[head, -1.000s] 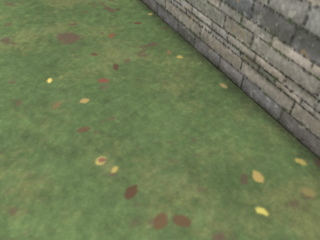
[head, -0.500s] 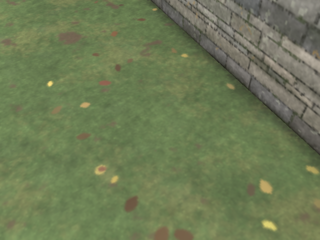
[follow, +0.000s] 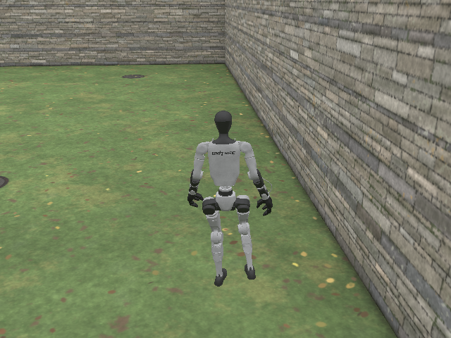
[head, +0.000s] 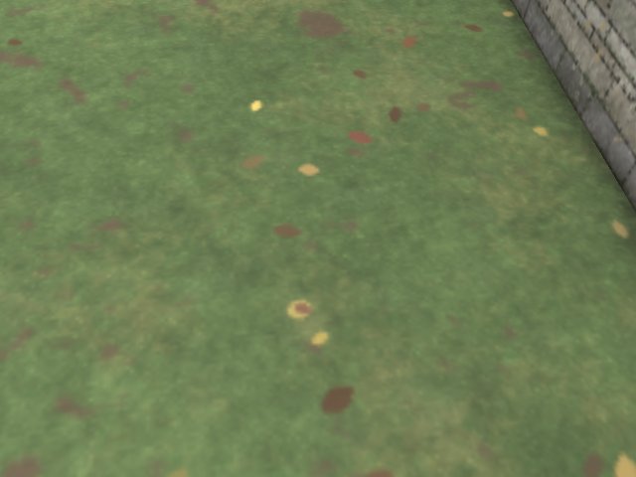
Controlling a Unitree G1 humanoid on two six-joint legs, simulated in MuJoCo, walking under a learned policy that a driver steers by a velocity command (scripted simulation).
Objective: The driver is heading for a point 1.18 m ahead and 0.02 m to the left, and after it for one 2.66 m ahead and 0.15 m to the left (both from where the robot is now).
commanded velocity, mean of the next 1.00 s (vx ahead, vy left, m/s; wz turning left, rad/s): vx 0.37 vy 0.00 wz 0.38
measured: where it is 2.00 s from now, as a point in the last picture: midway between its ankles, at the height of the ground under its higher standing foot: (255, 218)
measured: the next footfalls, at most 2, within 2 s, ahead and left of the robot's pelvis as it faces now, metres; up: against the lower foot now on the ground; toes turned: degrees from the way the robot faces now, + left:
right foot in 0.24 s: +0.11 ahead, -0.14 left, +0.00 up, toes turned +22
left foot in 0.76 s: +0.10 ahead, +0.10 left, +0.00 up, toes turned +25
